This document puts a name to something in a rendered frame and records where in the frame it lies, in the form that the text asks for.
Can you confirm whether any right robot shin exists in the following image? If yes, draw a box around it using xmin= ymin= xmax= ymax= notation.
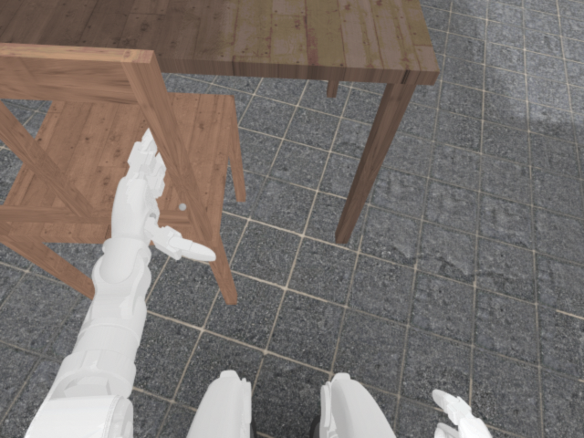
xmin=319 ymin=372 xmax=350 ymax=438

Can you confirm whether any left robot forearm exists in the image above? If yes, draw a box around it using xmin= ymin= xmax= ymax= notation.
xmin=25 ymin=236 xmax=151 ymax=438

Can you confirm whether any left robot hand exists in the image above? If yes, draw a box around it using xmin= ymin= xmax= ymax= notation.
xmin=111 ymin=128 xmax=216 ymax=261

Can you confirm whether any right robot hand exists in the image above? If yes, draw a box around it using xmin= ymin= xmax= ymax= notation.
xmin=433 ymin=390 xmax=493 ymax=438

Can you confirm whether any robot left thigh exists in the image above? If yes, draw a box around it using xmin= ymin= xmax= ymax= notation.
xmin=186 ymin=377 xmax=252 ymax=438

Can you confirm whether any table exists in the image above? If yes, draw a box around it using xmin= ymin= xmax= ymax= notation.
xmin=0 ymin=0 xmax=440 ymax=244

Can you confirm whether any chair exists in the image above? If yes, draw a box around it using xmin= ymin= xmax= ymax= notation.
xmin=0 ymin=43 xmax=246 ymax=305

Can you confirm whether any left robot upper arm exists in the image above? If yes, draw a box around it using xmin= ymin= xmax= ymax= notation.
xmin=30 ymin=395 xmax=133 ymax=438

